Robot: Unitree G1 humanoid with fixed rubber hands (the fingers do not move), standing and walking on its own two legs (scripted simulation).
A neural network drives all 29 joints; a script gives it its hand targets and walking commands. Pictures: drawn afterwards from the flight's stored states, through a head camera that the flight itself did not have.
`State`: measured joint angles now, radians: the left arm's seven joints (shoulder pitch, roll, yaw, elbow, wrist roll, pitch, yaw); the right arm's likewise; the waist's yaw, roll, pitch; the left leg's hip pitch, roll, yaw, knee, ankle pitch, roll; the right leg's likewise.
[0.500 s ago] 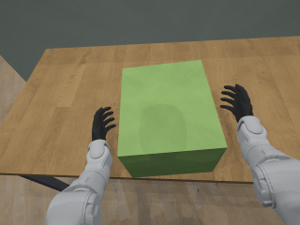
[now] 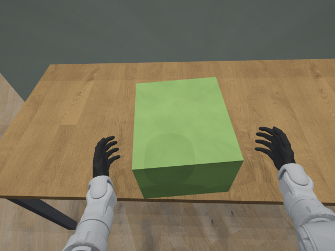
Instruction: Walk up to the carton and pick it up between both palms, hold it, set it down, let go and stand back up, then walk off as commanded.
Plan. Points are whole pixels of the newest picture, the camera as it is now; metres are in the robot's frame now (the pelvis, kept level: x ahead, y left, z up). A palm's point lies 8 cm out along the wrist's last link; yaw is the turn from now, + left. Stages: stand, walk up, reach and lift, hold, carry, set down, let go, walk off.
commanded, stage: set down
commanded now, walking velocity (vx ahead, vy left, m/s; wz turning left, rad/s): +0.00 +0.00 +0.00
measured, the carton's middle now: (181, 136) +0.45 +0.03 -0.02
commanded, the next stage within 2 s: none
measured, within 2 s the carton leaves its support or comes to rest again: neither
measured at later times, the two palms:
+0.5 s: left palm (100, 192) +0.26 +0.21 +0.00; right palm (308, 192) +0.29 -0.27 +0.00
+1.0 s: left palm (93, 220) +0.20 +0.21 +0.00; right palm (326, 231) +0.21 -0.27 +0.00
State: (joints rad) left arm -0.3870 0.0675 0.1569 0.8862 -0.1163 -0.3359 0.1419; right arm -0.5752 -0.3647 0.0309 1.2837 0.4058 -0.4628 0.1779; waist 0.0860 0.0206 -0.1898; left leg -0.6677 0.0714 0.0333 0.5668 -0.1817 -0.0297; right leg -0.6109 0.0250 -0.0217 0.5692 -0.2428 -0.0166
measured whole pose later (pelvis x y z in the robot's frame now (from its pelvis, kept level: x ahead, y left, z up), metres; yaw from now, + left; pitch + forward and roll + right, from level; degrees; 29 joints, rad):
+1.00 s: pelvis +0.02 -0.02 +0.02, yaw +0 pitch +2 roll +1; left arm 0.26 0.07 0.07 0.32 -0.12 -0.19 0.16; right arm 0.20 -0.36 0.03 0.64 0.39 -0.39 0.21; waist 0.04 -0.03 -0.09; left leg -0.27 0.07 0.04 0.40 -0.17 -0.04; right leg -0.24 0.02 -0.02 0.46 -0.26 -0.04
